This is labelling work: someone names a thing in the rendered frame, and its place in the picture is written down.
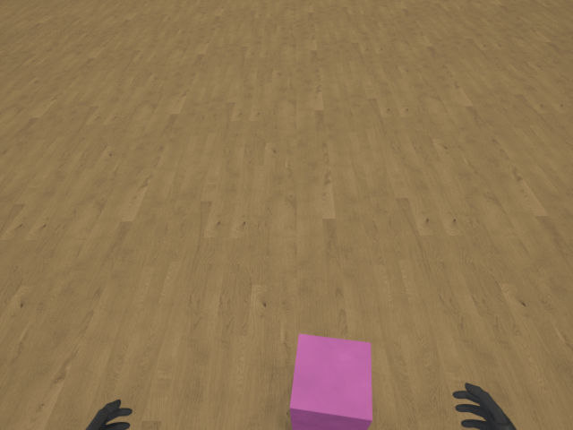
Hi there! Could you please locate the robot left hand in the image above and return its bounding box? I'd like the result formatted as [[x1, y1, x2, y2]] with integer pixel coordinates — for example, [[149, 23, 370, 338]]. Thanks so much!
[[85, 400, 133, 430]]

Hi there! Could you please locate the carton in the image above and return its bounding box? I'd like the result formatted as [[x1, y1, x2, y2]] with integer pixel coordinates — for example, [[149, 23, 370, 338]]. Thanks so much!
[[290, 334, 372, 430]]

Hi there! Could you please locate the robot right hand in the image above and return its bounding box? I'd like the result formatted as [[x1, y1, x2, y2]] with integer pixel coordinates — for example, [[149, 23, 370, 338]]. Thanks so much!
[[452, 383, 517, 430]]

